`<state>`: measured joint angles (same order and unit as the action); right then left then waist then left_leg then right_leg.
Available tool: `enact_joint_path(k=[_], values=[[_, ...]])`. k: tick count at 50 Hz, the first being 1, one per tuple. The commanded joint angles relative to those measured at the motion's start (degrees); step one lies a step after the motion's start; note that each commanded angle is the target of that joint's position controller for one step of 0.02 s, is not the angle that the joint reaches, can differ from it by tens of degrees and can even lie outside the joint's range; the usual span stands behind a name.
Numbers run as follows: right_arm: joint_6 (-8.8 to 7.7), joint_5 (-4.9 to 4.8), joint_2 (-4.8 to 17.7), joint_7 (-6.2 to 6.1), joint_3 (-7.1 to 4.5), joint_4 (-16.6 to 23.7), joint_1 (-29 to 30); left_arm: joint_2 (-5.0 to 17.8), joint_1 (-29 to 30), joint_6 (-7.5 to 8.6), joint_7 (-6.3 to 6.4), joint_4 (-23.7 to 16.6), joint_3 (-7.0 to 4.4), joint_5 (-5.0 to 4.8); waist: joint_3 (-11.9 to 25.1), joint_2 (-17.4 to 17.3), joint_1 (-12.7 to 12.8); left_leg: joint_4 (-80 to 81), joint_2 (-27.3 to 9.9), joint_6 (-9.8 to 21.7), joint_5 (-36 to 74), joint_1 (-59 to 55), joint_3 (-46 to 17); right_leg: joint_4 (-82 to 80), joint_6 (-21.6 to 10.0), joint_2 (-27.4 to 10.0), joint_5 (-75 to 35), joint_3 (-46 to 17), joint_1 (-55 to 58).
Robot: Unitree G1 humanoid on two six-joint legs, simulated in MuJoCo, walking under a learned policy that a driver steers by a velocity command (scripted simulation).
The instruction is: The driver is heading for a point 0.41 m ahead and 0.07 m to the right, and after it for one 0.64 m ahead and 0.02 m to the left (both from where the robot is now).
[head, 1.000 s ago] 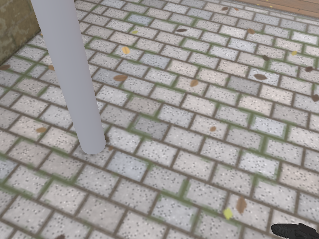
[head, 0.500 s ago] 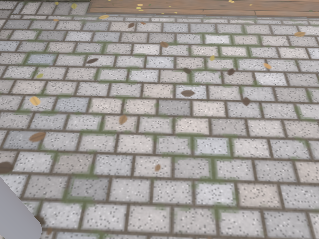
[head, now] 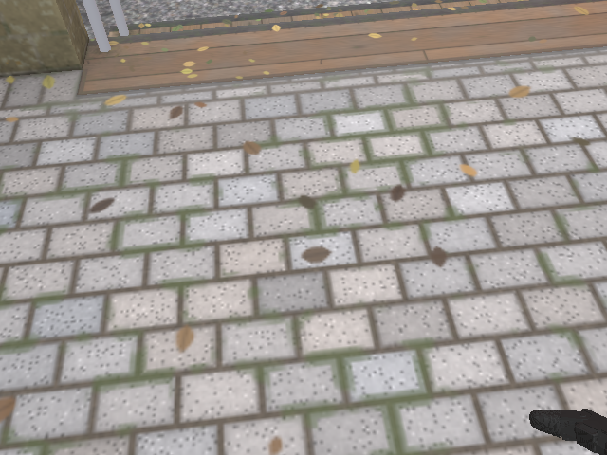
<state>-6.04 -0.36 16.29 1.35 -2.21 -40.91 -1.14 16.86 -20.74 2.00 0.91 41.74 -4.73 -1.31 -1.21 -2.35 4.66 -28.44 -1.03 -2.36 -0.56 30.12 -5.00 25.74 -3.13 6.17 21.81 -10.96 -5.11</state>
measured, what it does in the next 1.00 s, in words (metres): walks ahead: left foot, then right foot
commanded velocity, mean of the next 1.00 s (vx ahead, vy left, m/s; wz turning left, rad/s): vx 0.29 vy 0.00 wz -0.25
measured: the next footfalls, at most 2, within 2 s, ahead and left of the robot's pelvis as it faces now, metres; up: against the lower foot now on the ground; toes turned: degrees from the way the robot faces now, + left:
left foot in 0.04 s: +0.19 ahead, +0.13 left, +0.00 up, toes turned -5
right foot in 0.54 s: +0.40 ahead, -0.17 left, +0.00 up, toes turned -21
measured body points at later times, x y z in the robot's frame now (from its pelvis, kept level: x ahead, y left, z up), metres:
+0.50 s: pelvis +0.25 -0.01 +0.00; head +0.28 -0.03 +0.45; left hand +0.54 +0.14 -0.07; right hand +0.18 -0.30 -0.13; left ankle +0.15 +0.14 -0.73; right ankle +0.37 -0.17 -0.71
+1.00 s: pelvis +0.35 -0.05 +0.01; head +0.38 -0.05 +0.45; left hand +0.56 +0.18 -0.10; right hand +0.41 -0.35 -0.11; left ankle +0.38 +0.08 -0.71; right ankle +0.37 -0.16 -0.73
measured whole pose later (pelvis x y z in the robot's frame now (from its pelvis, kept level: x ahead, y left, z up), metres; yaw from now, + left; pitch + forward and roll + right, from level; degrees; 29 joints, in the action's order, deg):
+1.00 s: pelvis +0.35 -0.05 +0.01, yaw -11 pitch +1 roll -2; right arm 3.2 -0.8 16.9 -0.7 -3.7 -45.9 -10.0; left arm 15.0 -6.0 -0.4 1.9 43.8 -3.6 0.9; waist -2.4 -0.7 -0.3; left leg -45.4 -5.0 -3.1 -22.1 23.0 1.3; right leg 24.3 -2.6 -1.0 9.8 10.9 -15.4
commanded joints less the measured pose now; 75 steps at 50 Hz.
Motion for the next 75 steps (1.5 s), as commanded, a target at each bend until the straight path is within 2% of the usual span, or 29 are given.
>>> enact_joint_path(k=[1, 2, 3, 4, 5, 7, 9, 20, 23, 25, 26, 27, 28, 29, 30, 31, 33, 36, 44, 50, 52, 53, 54, 55, 56, 58, 59, 65, 75], values=[[-1.68, 0.20, 9.3, -0.34, -3.70, 1.9, -6.6, 6.1, 2.0, 0.29, 0.25, -3.6, -1.42, 0.31, 4.9, 9.4, -7.1, 2.5, -0.3, 3.5, -3.3, -17.3, 1.1, 4.5, -5.3, -10.9, -17.2, -11.0, -5.6], [-1.93, 1.22, 12.1, -0.77, -4.53, 1.2, -14.6, 2.5, 1.4, 0.43, 0.00, -4.5, -0.05, 0.99, 12.4, 3.7, -10.2, 2.0, -9.1, 7.0, -7.1, -31.2, -7.3, 19.8, -3.1, -7.2, -11.2, -6.4, -11.5], [-1.12, 1.89, 16.9, -0.64, -5.72, -0.8, -19.9, -0.7, -6.4, 0.96, -0.06, -6.2, 0.94, -0.70, 19.5, -16.2, -6.9, 8.4, -21.9, 16.5, -21.7, -48.9, -34.6, 38.7, 0.8, 0.5, 11.6, 1.3, -31.5], [-0.90, 0.48, 11.9, -0.27, -4.68, -0.1, -18.9, 5.3, -6.3, 0.99, 0.18, -4.9, 0.08, -1.26, 16.6, -12.4, -7.9, 11.7, -23.1, 16.3, -35.2, -47.9, -41.5, 47.2, 1.6, -4.0, 11.4, -0.2, -39.2], [-0.53, 0.24, 8.3, -0.54, -3.73, 0.7, -16.3, 8.7, -0.4, 0.67, 0.18, -5.3, -0.88, -0.91, 9.5, -6.8, -9.4, 12.4, -20.8, 13.8, -34.0, -41.5, -32.5, 49.6, 2.0, -6.0, 6.2, 0.7, -41.1], [0.19, 0.97, 5.9, -0.79, -2.81, 0.6, -11.7, 8.0, 4.8, 0.33, 0.17, -6.5, -1.13, 0.34, 2.6, -2.3, -7.8, 13.7, -16.2, 12.0, -19.4, -29.6, -18.8, 46.2, 2.4, -9.6, -0.8, 2.8, -38.2], [-0.04, 1.19, 4.8, -1.09, -2.47, -0.1, -10.9, 5.8, 4.1, -0.16, -0.42, -6.7, -1.05, -0.32, 1.3, -4.8, -6.1, 16.4, -13.6, 11.4, -12.9, -24.5, -10.9, 43.0, 2.4, -11.8, -3.5, 3.8, -34.1], [1.20, 0.71, 10.0, -2.08, -4.00, -3.4, -12.3, 1.3, 16.7, 0.22, -2.97, -10.7, 0.57, -0.04, -2.9, -1.9, -8.4, 17.9, -12.3, 10.7, 11.2, -26.8, 11.4, 15.7, 2.9, -11.2, -23.2, 11.1, -32.5], [2.60, -0.72, 11.7, -2.43, -4.50, -3.9, -13.5, 2.8, 17.8, -0.03, -4.00, -11.9, -0.22, 0.28, -1.3, -2.8, -7.9, 11.8, -13.1, 9.1, 24.4, -29.9, 13.8, 11.4, 1.0, -8.7, -19.9, 14.2, -27.5], [3.28, -1.93, 13.1, -2.84, -5.05, -3.3, -12.2, 5.5, 11.6, -0.34, -4.18, -10.9, -1.74, 0.51, 2.4, -4.1, -3.9, 1.7, -12.9, 7.7, 35.5, -31.6, 15.0, 8.8, -1.4, -5.3, -15.9, 16.3, -20.2], [3.25, -2.56, 12.0, -2.82, -4.64, -3.5, -12.7, 7.2, 5.0, -0.30, -3.87, -9.2, -2.82, 1.05, 5.9, -2.2, -0.4, -6.9, -11.8, 6.5, 34.0, -28.7, 15.4, 3.4, -3.2, -3.5, -20.6, 15.4, -9.8], [2.84, -1.48, 9.8, -2.47, -3.69, -3.8, -14.5, 9.8, -0.2, -0.57, -2.61, -8.1, -3.85, 1.34, 9.1, 2.2, 2.5, -19.7, -8.7, 3.8, 20.9, -20.0, 16.0, 0.4, -5.4, -6.1, -33.6, 10.8, 2.9], [2.23, 2.95, 2.0, -1.42, -1.24, -2.1, -19.2, 14.8, 1.1, -0.82, -1.06, -9.0, -3.58, 2.18, 14.6, 19.7, -3.6, -40.9, -1.2, 0.4, -38.7, 0.2, 15.0, 8.9, -12.6, -22.5, -69.2, -8.4, 20.9], [1.69, 0.46, 5.6, -0.49, -0.49, -4.0, -24.2, 12.3, 1.7, -0.16, -1.65, -11.4, -2.01, 2.92, 30.8, 15.2, -2.1, -51.5, 0.6, -0.1, -43.3, 3.6, 1.7, 4.0, -22.3, -33.2, -62.3, -25.1, 26.1], [2.22, -1.96, 10.2, -0.28, -1.99, -4.5, -17.6, 8.2, 2.0, -0.14, -2.25, -10.2, -1.17, 2.71, 26.3, 7.0, 0.5, -51.1, -2.0, -0.1, -37.6, 4.4, -0.3, 1.1, -19.4, -28.6, -55.7, -17.3, 20.0], [2.67, -2.22, 9.1, -0.49, -1.67, -2.9, -13.7, 6.8, 5.4, 0.22, -2.45, -9.0, -0.52, 1.59, 17.4, 6.0, -1.1, -46.3, -3.9, 0.0, -34.0, 7.0, 1.1, -0.3, -16.1, -25.3, -49.4, -10.0, 12.9], [4.45, -0.89, 8.0, -1.64, -1.61, -4.5, -13.3, 3.9, 10.8, 0.71, -2.23, -7.7, 0.58, 1.98, 10.6, 4.1, -4.9, -38.8, -6.5, -0.7, -28.9, 0.2, 0.1, -4.4, -12.6, -21.9, -42.8, -3.3, -2.0], [6.70, -0.51, 6.1, -2.90, -1.72, -6.9, -18.2, 3.6, 15.5, 1.87, -1.85, -5.9, 0.64, 3.90, 9.3, 7.1, -8.3, -32.0, -5.3, -2.4, -23.1, -10.4, 1.2, -9.0, -12.1, -19.8, -41.6, 4.9, -12.7], [8.74, -0.43, 6.4, -3.27, -2.51, -2.4, -8.6, 6.3, 14.6, -0.80, 1.18, -2.0, -0.73, 2.53, 4.1, 7.5, -4.1, -24.0, -5.8, -1.9, -20.4, -2.5, 3.4, -13.5, -12.0, -23.5, -13.9, 6.0, -7.0], [8.56, -0.50, 5.2, -1.40, -2.67, -1.2, -9.2, 7.8, 15.5, -2.48, 1.28, -0.6, -1.50, 1.63, 5.8, 8.3, -5.0, -12.6, -3.1, 0.3, -21.2, -8.0, 8.2, -7.0, -10.1, -24.4, -26.3, 10.2, -1.5], [8.42, -0.37, 5.7, -0.72, -3.08, -2.2, -13.0, 7.8, 15.8, -3.09, 1.44, 0.1, -1.73, 0.21, 6.6, 8.2, -7.4, -0.5, -0.8, 2.9, -11.9, -15.1, 10.0, -1.2, -6.2, -22.6, -26.1, 13.5, -2.7], [8.37, 0.05, 8.6, -0.92, -3.94, -2.3, -14.0, 6.2, 13.2, -3.18, 1.35, 1.3, -1.57, 0.04, 5.4, 3.5, -7.0, 6.3, -2.5, 5.6, -2.5, -19.4, 4.6, 5.7, -1.5, -19.1, -19.3, 17.0, -7.0], [8.34, 0.18, 15.9, -2.14, -5.62, -1.4, -14.9, 3.0, 13.6, -2.83, 0.89, -0.7, -0.76, 2.69, 5.7, -13.4, -4.6, 6.4, -16.2, 12.3, 21.1, -28.2, -14.0, 21.1, 4.7, -11.2, 0.5, 22.3, -22.2], [7.60, 2.00, 16.4, -1.74, -5.43, -0.1, -15.1, 3.9, 20.5, -2.51, 1.20, -3.0, -0.88, 2.95, 5.4, -14.9, -8.5, 8.4, -22.3, 22.5, 26.7, -27.4, -23.4, 32.6, 6.9, -4.3, 17.3, 15.1, -32.0], [6.37, 2.54, 14.8, -1.38, -5.06, 0.3, -14.4, 5.5, 21.4, -2.53, 1.16, -2.8, -1.41, 2.19, 6.6, -7.8, -8.5, 8.6, -20.0, 22.4, 24.8, -27.5, -19.8, 39.1, 6.4, -5.4, 15.8, 9.6, -33.3], [5.34, 0.38, 12.0, -1.97, -4.70, 1.0, -9.4, 5.6, 18.6, -2.77, 1.71, -0.7, -1.82, 1.44, 6.1, -3.7, -5.5, 7.1, -14.5, 16.4, 20.8, -28.3, -13.1, 38.9, 6.0, -6.9, 7.2, 7.5, -34.9], [5.52, -0.58, 10.7, -2.45, -4.26, 1.5, -7.9, 6.4, 18.3, -2.82, 2.08, -0.5, -2.13, 1.75, 6.0, -3.9, -4.8, 7.1, -13.6, 15.3, 20.8, -27.8, -12.1, 38.0, 6.4, -7.2, 4.4, 7.0, -34.1], [6.76, -0.53, 11.5, -3.82, -4.66, 2.2, -10.0, 4.0, 19.7, -2.04, 1.77, -0.4, -1.28, 0.98, 7.5, -4.8, -5.8, 6.4, -10.9, 15.0, 18.3, -28.9, -12.8, 25.7, 8.3, -5.2, -2.1, 6.6, -29.4], [8.38, -1.14, 11.8, -3.44, -4.74, 4.8, -4.8, 6.0, 15.5, -0.16, -0.35, 1.1, -1.73, 0.42, 6.4, -7.8, -4.0, 2.9, -7.1, 12.7, 9.3, -22.0, -22.5, 0.7, 6.3, -3.2, -7.1, 6.4, -12.3]])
